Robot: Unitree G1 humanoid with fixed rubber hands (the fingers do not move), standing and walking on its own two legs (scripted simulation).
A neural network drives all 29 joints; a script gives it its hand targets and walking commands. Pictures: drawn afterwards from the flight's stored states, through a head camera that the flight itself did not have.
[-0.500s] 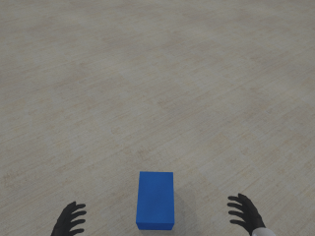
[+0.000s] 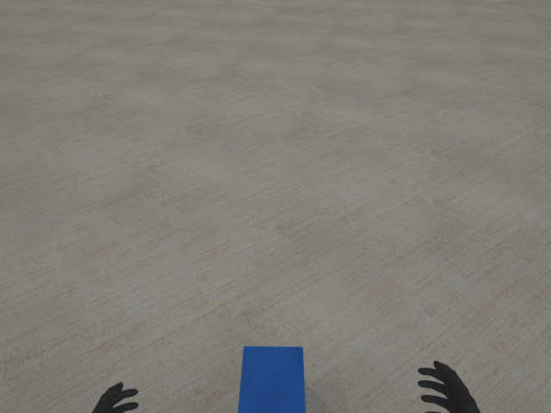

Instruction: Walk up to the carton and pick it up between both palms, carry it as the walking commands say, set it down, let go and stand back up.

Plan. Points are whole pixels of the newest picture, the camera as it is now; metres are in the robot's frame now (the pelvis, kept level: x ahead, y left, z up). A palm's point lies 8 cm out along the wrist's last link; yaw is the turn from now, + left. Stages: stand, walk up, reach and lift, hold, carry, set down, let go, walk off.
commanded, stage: stand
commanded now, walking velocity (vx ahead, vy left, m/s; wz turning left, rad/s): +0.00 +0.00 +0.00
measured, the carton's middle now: (272, 403) +0.35 +0.01 -0.65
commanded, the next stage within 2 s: none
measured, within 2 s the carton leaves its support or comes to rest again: neither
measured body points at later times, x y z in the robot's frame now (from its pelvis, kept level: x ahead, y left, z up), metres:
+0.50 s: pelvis -0.02 +0.00 +0.00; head -0.09 +0.00 +0.45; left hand +0.11 +0.28 -0.08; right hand +0.12 -0.28 -0.08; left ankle -0.02 +0.13 -0.73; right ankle -0.04 -0.11 -0.73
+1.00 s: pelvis -0.03 +0.00 +0.00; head -0.08 +0.00 +0.45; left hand +0.10 +0.28 -0.09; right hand +0.10 -0.28 -0.09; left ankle -0.02 +0.13 -0.73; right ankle -0.04 -0.11 -0.73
